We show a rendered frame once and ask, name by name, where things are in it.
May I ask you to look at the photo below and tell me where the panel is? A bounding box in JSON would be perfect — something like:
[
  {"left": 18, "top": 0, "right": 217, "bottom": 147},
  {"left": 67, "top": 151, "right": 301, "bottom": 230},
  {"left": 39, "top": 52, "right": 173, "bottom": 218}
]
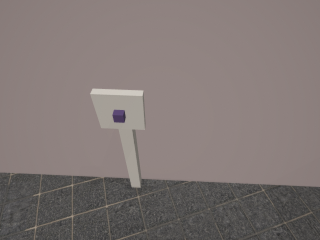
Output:
[{"left": 90, "top": 88, "right": 146, "bottom": 188}]

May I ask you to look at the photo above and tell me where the button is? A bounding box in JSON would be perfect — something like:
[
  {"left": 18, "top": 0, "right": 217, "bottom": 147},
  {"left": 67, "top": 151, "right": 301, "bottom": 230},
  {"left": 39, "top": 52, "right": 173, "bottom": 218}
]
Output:
[{"left": 112, "top": 109, "right": 126, "bottom": 123}]

